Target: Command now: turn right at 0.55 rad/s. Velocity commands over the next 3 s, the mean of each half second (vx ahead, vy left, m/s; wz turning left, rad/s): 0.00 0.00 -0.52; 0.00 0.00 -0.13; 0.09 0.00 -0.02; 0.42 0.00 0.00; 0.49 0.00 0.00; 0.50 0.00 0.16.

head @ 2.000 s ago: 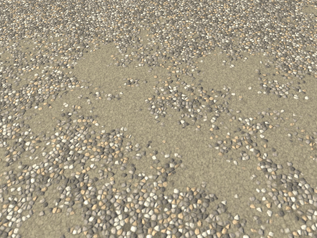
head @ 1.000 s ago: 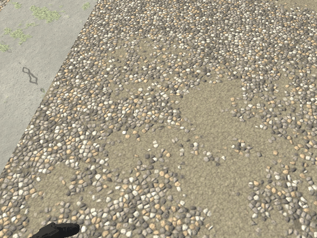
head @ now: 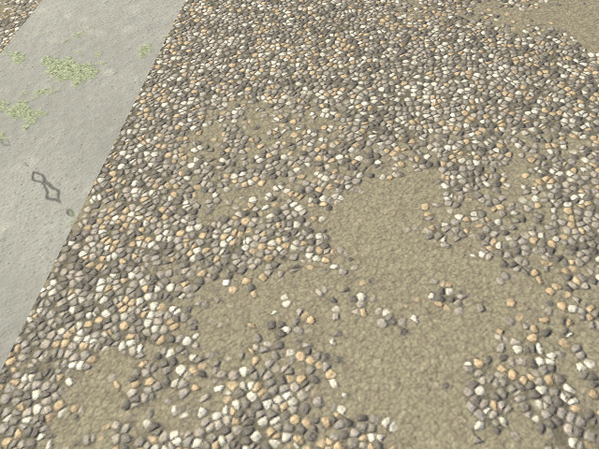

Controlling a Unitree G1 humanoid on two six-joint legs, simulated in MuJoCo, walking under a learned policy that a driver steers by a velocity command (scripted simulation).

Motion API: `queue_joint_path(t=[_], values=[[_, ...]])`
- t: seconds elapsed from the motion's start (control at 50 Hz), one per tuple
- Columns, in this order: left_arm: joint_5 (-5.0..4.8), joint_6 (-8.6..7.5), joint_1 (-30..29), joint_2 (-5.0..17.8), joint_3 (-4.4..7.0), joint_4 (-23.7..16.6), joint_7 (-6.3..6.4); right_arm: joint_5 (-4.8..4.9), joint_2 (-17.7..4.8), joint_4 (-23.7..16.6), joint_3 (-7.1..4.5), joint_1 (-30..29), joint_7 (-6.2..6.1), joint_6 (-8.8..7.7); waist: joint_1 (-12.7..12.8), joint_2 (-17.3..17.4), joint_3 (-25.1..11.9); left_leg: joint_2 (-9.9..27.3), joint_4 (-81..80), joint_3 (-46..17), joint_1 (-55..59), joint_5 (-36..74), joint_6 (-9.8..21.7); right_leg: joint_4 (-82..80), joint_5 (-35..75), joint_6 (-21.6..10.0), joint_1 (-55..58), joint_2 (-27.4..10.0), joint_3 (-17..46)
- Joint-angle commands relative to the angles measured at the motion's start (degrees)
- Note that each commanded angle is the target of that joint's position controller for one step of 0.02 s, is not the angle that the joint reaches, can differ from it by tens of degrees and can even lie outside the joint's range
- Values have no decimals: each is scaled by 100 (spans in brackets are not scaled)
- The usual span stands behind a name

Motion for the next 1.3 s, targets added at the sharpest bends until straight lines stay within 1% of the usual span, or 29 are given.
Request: queue_joint_path(t=[0.02,0.1,0.2,0.24,0.28,0.3,0.32,0.34,0.36,0.38,0.4,0.42,0.46,0.54,0.6,0.64,0.66,0.68,0.7,0.72,0.74,0.76,0.8,0.84,0.9,1.0,1.26,1.28,1.3], values=[[15,-59,229,897,240,-288,33,10,-375,-425,-66,-235,-18,-51,153,-803,-374,18,-315,-122,-679,20,-81,-591,1693,-842,921,-1406,1583],[70,-33,263,1016,283,-326,24,28,-409,-524,-44,-355,-47,-79,247,-854,-363,-63,-884,-185,-419,-128,-65,-500,1407,-922,725,-1392,1975],[109,-6,-6,1105,324,-412,-34,97,-444,-638,-3,-282,-87,-163,176,-896,-475,-265,-1563,-223,334,-265,77,-283,1843,-825,323,-1270,2434],[97,2,-181,1109,335,-431,-58,130,-459,-654,11,-103,-113,-211,74,-935,-526,-350,-2084,-250,780,-234,166,-188,2037,-689,201,-1189,2635],[22,9,-502,1045,318,-469,-57,115,-420,-577,27,315,-172,-281,-243,-854,-527,-357,-3429,-232,1704,475,251,45,1627,-315,-225,-879,2604],[-23,-13,-510,862,265,-509,-40,56,-642,-557,-22,444,-228,-328,-262,-496,-557,166,-4143,-681,2289,670,361,410,718,8,-702,-554,2340],[-2,-40,-13,363,152,-494,-30,-9,-1075,-672,-76,302,-275,-324,54,767,-701,1674,-4598,-2114,2810,628,711,1663,-1281,344,-1297,178,1268],[112,-19,29,772,258,-483,33,-30,-1380,-787,-140,-4,-219,-267,49,1047,-449,2300,-4608,-2876,2077,1247,1395,2643,-2240,443,-1855,637,381],[205,0,-43,1015,322,-419,35,-15,-1037,-771,-77,99,-163,-257,50,583,-382,2229,-4465,-2628,1803,1712,1624,3424,-2068,484,-1671,252,474],[182,20,-26,969,330,-300,-7,33,-686,-783,23,-138,-119,-270,160,346,-234,1825,-4380,-2011,1617,1940,1526,3753,-1713,508,-1586,182,510],[139,54,80,878,311,-199,-54,18,-554,-825,62,-341,-95,-271,233,367,-199,1437,-4311,-1448,1588,2176,1368,3992,-1434,573,-1518,187,443],[115,82,138,812,291,-154,-109,12,-555,-823,64,-380,-120,-287,239,584,-278,1231,-4240,-1147,1747,2447,1303,4133,-1259,629,-1562,196,371],[75,104,28,716,235,-131,-148,9,-546,-732,62,-148,-117,-315,90,626,-374,1101,-4096,-854,2051,3016,1320,3973,-1203,739,-1595,227,298],[58,155,-305,490,95,-136,-114,17,-573,-519,45,184,-91,-348,-126,698,-458,1216,-3973,-850,2430,2907,1414,2752,-1368,784,-1343,83,209],[23,161,-415,399,-8,-86,-67,-22,-688,-396,13,219,-18,-308,-206,896,-469,1191,-3868,-825,2175,2762,1419,1567,-1573,656,-582,-13,-208],[1,121,-249,369,-47,30,-21,-5,-743,-290,-5,244,17,-254,-86,880,-469,1163,-3647,-834,2045,3090,1362,597,-1041,538,-90,-30,-387],[21,73,-59,313,-80,137,4,35,-721,-244,5,203,24,-230,72,744,-461,1097,-3459,-748,1838,3176,1191,-353,-246,457,401,-63,-438],[84,2,-82,425,-88,162,38,34,-646,-187,23,330,26,-244,66,503,-503,1037,-3348,-726,1486,2863,894,-906,459,370,934,-298,-61],[198,-92,-59,753,-71,124,82,38,-399,-266,86,455,60,-280,-51,-314,-750,739,-2830,-414,1026,1954,572,-1151,608,208,1474,-1267,1054],[128,-126,-495,965,-55,139,92,119,-69,-310,196,411,37,-266,-279,-1233,-423,159,-3262,30,1211,363,365,-870,1672,-265,457,-1913,1528],[100,-170,-714,601,-147,129,70,63,-270,-151,167,320,-10,-215,-205,-958,-336,248,-3307,5,1684,252,319,-774,1368,-361,199,-1770,1348],[102,-206,-801,480,-202,149,68,51,-319,-73,149,260,-6,-208,-209,-914,-259,204,-3504,-26,1804,653,315,-762,995,-214,124,-1513,1166],[91,-240,-670,500,-232,300,128,25,-427,66,119,241,29,-243,-139,-1026,-184,311,-3698,-117,2052,1342,289,-785,703,40,53,-1140,941],[54,-266,-475,503,-239,491,151,48,-393,275,141,396,47,-285,-121,-770,-198,395,-3782,-170,2057,1573,280,-780,759,105,216,-1008,792],[43,-279,-412,459,-258,696,160,52,-310,546,169,446,16,-298,-108,-444,-135,432,-3887,-201,2045,1614,250,-741,777,84,273,-973,735],[41,-306,-396,418,-281,1019,171,52,-252,931,188,465,-11,-288,-113,-257,-82,480,-3933,-228,2135,1638,249,-794,693,68,185,-928,691],[35,-331,-90,261,-363,1715,221,61,-118,1649,257,545,-83,-271,-110,-221,-83,547,-3891,-248,2220,1692,306,-780,892,82,169,-849,561],[40,-322,2,262,-363,1770,222,51,-84,1699,267,595,-81,-266,-91,-267,-197,469,-3843,-179,2241,1257,321,-861,261,51,206,-809,574],[39,-293,74,379,-313,1807,222,30,-104,1711,249,595,-76,-257,-59,-387,-136,289,-3594,-18,2094,568,361,-925,-731,-50,146,-764,659]])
